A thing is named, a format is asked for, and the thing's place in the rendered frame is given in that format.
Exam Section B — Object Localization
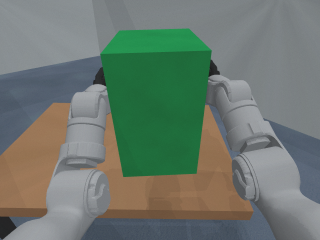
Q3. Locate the left robot upper arm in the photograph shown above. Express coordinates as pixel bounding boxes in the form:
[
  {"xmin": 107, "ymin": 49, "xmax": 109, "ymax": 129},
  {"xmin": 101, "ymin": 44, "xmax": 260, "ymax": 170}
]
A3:
[{"xmin": 3, "ymin": 169, "xmax": 111, "ymax": 240}]

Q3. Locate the carton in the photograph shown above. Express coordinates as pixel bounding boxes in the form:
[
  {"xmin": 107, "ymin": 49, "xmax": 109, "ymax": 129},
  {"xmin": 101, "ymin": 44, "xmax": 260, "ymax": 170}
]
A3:
[{"xmin": 100, "ymin": 28, "xmax": 212, "ymax": 177}]

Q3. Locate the robot left hand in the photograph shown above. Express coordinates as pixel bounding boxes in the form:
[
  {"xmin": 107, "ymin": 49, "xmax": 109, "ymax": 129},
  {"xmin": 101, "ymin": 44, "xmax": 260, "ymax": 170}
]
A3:
[{"xmin": 93, "ymin": 67, "xmax": 107, "ymax": 87}]

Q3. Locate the right robot upper arm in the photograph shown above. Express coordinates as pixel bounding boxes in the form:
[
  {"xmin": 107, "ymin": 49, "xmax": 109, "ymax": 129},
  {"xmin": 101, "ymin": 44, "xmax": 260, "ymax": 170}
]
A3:
[{"xmin": 231, "ymin": 146, "xmax": 320, "ymax": 240}]

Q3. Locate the right robot forearm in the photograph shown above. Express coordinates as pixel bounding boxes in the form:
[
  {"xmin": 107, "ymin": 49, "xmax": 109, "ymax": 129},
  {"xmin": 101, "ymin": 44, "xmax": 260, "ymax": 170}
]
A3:
[{"xmin": 205, "ymin": 74, "xmax": 301, "ymax": 187}]

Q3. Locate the table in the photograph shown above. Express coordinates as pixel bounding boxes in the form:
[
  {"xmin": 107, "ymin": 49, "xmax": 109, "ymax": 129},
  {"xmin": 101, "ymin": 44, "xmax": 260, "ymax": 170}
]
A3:
[{"xmin": 0, "ymin": 103, "xmax": 254, "ymax": 240}]

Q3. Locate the robot right hand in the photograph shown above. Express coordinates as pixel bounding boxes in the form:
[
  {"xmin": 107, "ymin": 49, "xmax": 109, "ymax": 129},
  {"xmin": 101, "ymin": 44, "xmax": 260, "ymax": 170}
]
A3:
[{"xmin": 208, "ymin": 60, "xmax": 220, "ymax": 77}]

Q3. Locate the left robot forearm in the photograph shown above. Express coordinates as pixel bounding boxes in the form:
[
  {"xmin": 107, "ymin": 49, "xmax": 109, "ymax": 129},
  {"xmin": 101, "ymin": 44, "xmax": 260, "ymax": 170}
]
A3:
[{"xmin": 46, "ymin": 84, "xmax": 111, "ymax": 208}]

